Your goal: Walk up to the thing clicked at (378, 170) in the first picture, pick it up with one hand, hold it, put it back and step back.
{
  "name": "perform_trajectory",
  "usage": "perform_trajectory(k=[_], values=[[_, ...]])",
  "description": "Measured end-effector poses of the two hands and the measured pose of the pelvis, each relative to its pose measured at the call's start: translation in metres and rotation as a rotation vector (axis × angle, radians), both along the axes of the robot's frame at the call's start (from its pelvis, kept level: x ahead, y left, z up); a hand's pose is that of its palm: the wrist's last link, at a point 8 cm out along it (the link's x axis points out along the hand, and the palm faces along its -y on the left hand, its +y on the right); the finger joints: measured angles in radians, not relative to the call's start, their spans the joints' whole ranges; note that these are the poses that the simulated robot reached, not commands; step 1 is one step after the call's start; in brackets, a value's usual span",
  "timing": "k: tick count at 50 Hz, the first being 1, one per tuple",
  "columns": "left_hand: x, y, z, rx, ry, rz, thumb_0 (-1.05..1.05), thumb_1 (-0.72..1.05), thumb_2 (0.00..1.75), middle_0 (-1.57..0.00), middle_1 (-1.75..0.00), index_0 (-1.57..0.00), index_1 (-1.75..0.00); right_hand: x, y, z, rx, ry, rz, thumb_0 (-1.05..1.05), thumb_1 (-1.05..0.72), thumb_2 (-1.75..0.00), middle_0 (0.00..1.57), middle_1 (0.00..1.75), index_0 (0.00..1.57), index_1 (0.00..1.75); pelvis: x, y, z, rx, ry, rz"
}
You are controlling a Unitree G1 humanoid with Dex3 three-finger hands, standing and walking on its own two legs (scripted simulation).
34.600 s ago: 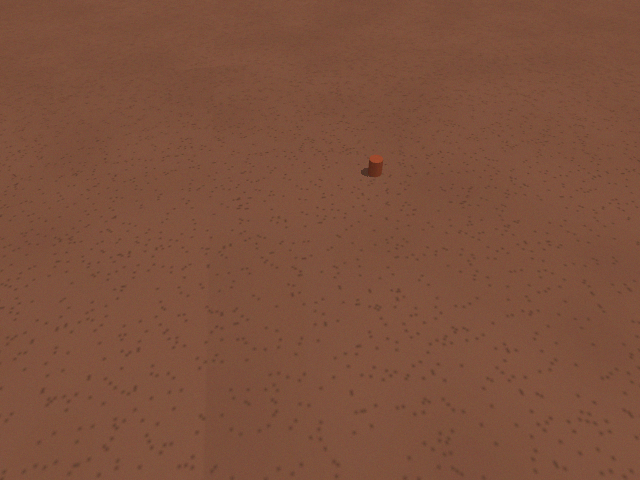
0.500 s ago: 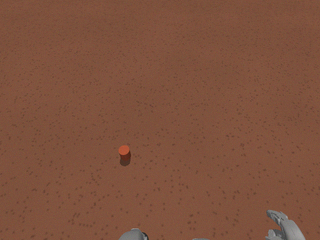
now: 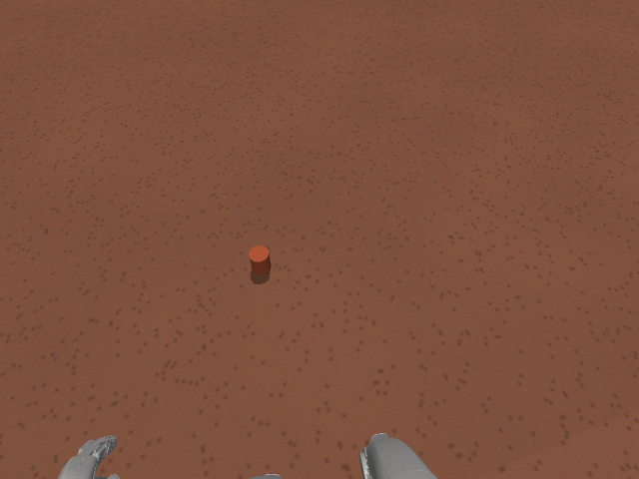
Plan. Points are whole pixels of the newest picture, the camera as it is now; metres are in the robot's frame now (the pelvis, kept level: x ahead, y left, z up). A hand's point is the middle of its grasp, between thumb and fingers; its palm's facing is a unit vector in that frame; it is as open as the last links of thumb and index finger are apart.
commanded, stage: step back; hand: left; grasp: from above
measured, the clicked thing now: (260, 260) +0.87 +0.21 -0.71
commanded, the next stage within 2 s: stand in 1.46 s
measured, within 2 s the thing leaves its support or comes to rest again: neither
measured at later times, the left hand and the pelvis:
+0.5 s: hand out of the picture -0.09 +0.27 -0.13, palm faces -0.02 -0.90 -0.44, open 7.4 cm; pelvis -0.17 +0.00 +0.01, yaw -2 degrees
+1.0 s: hand out of the picture -0.16 +0.26 -0.14, palm faces +0.03 -0.93 -0.36, open 7.4 cm; pelvis -0.20 +0.00 +0.01, yaw +0 degrees
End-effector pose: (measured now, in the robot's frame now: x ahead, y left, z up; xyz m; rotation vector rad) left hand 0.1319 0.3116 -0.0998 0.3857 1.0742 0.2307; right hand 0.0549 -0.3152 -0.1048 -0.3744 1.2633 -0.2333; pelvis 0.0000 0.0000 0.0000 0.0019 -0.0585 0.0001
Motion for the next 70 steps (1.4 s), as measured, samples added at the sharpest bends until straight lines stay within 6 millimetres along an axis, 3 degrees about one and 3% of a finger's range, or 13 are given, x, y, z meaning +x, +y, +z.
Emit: perform_trajectory(k=[6,12,17,20,26,31,36,42,47,53,60,70], values=[[-0.053,-0.001,0.0,-0.022,0.041,-0.004,0.01,0.91,0.9,-0.2,-0.3,-0.21,-0.3,-0.017,0.005,0.015,-0.01,-0.085,0.007,0.0,-0.9,-0.89,0.2,0.3,0.21,0.3,-0.04,0.0,0.008,-0.02,0.018,-0.04],[-0.119,-0.007,-0.007,0.001,0.111,-0.03,0.01,0.91,0.9,-0.2,-0.3,-0.21,-0.3,-0.037,-0.006,0.007,0.002,-0.182,0.014,0.0,-0.9,-0.89,0.2,0.3,0.21,0.3,-0.089,-0.007,-0.003,-0.009,0.021,-0.092],[-0.183,-0.017,0.001,0.003,0.148,-0.012,0.01,0.91,0.9,-0.2,-0.3,-0.21,-0.3,-0.077,-0.013,-0.001,0.026,-0.165,-0.022,0.0,-0.9,-0.89,0.2,0.3,0.2,0.3,-0.127,-0.012,0.001,-0.006,0.006,-0.093],[-0.209,-0.014,0.009,0.018,0.158,0.006,0.01,0.9,0.9,-0.21,-0.3,-0.21,-0.3,-0.107,-0.012,0.0,0.034,-0.138,-0.028,0.0,-0.9,-0.89,0.2,0.3,0.2,0.3,-0.145,-0.01,0.007,0.022,0.012,-0.083],[-0.232,0.003,0.013,0.03,0.076,0.026,0.01,0.9,0.9,-0.21,-0.3,-0.21,-0.3,-0.171,-0.007,-0.006,0.02,-0.029,0.005,0.0,-0.9,-0.89,0.2,0.3,0.2,0.3,-0.176,-0.003,0.004,0.015,0.02,-0.018],[-0.251,0.015,0.004,-0.001,0.057,0.049,0.01,0.91,0.9,-0.2,-0.3,-0.21,-0.3,-0.209,0.008,-0.005,0.017,0.001,0.001,0.0,-0.9,-0.89,0.2,0.3,0.2,0.3,-0.195,0.006,0.002,0.032,0.003,-0.002],[-0.272,0.011,0.001,-0.036,0.109,0.046,0.01,0.91,0.9,-0.2,-0.3,-0.2,-0.3,-0.219,0.014,0.005,0.033,-0.053,-0.006,0.0,-0.9,-0.89,0.2,0.3,0.2,0.3,-0.204,0.002,0.009,0.018,0.006,-0.018],[-0.29,-0.006,0.0,-0.039,0.13,0.047,0.01,0.91,0.9,-0.2,-0.3,-0.2,-0.3,-0.208,0.002,0.002,0.047,-0.095,-0.017,0.0,-0.9,-0.89,0.2,0.3,0.21,0.3,-0.208,-0.009,0.008,-0.017,0.003,-0.032],[-0.299,-0.012,0.004,-0.053,0.118,0.076,0.01,0.91,0.9,-0.2,-0.3,-0.21,-0.3,-0.194,-0.001,0.006,0.04,-0.09,0.013,0.0,-0.9,-0.89,0.2,0.3,0.2,0.3,-0.205,-0.006,0.013,-0.007,0.012,-0.021],[-0.291,0.003,-0.005,-0.066,0.14,0.085,0.01,0.9,0.9,-0.21,-0.3,-0.21,-0.3,-0.182,0.008,0.007,0.014,-0.075,0.026,0.0,-0.9,-0.89,0.2,0.3,0.2,0.3,-0.193,0.008,0.009,0.003,0.016,-0.003],[-0.253,0.008,-0.008,-0.061,0.147,0.052,0.01,0.91,0.9,-0.2,-0.3,-0.2,-0.3,-0.168,0.023,0.007,0.037,-0.092,0.0,0.0,-0.9,-0.89,0.2,0.3,0.2,0.3,-0.175,0.009,0.01,0.007,0.021,-0.031],[-0.189,-0.001,0.005,-0.05,0.057,0.008,0.01,0.91,0.9,-0.2,-0.3,-0.2,-0.3,-0.132,0.029,0.002,0.073,-0.112,-0.026,0.0,-0.9,-0.89,0.2,0.3,0.2,0.3,-0.153,0.009,0.014,-0.003,0.023,-0.032]])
